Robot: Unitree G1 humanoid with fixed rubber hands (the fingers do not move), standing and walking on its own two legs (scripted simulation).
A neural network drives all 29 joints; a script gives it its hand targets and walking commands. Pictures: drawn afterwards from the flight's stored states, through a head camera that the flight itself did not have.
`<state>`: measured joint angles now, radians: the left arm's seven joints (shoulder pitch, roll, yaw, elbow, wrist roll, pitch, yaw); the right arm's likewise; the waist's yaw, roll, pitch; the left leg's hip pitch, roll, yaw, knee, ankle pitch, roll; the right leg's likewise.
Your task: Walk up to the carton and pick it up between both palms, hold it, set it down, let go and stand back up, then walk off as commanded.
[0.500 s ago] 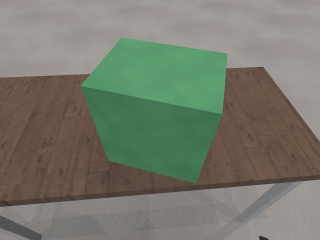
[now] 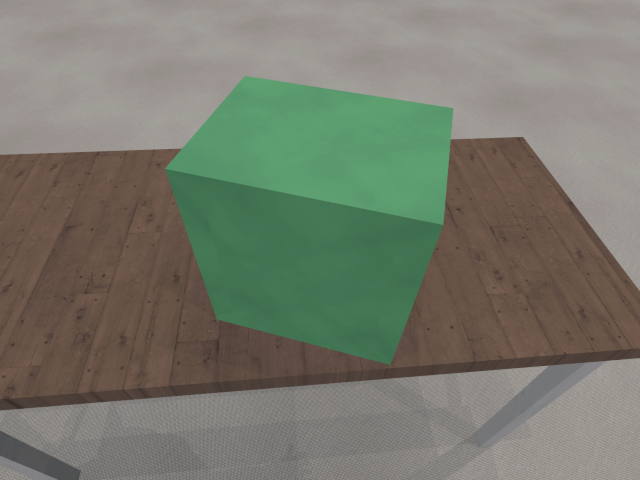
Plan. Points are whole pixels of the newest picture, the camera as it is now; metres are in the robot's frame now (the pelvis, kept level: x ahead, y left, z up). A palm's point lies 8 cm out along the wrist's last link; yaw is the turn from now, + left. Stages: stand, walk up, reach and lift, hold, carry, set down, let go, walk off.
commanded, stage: walk off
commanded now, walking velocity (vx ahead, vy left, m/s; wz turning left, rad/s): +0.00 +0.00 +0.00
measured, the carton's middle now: (320, 226) +0.44 +0.00 +0.08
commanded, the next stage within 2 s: none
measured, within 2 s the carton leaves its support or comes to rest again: neither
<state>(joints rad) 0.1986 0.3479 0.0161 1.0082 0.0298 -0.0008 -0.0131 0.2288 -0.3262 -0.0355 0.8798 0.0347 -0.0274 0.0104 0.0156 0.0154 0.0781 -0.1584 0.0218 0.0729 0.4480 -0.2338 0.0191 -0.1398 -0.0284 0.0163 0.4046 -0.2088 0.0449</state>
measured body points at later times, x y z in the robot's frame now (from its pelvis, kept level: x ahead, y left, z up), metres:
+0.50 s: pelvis -0.08 -0.08 -0.02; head -0.02 -0.12 +0.43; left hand -0.01 +0.23 -0.11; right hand +0.04 -0.38 -0.16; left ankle -0.01 +0.09 -0.72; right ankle -0.07 -0.17 -0.74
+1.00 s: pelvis -0.21 -0.10 -0.03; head -0.21 -0.12 +0.42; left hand -0.16 +0.22 -0.12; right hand -0.08 -0.40 -0.16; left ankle -0.25 +0.03 -0.68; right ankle -0.07 -0.17 -0.74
